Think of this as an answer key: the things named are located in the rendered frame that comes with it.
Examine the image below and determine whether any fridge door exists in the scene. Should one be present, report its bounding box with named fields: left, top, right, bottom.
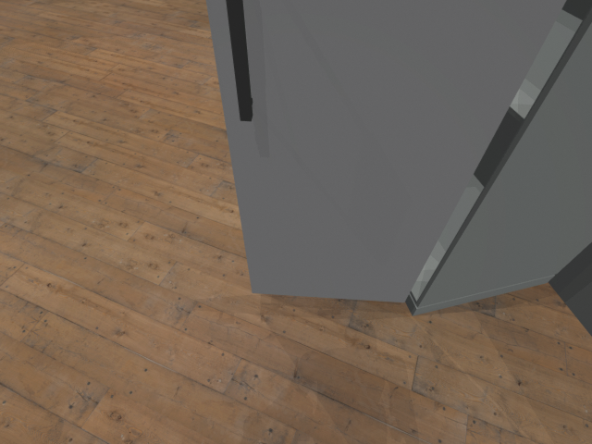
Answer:
left=206, top=0, right=566, bottom=302

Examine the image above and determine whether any handle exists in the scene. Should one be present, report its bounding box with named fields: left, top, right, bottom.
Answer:
left=226, top=0, right=253, bottom=121

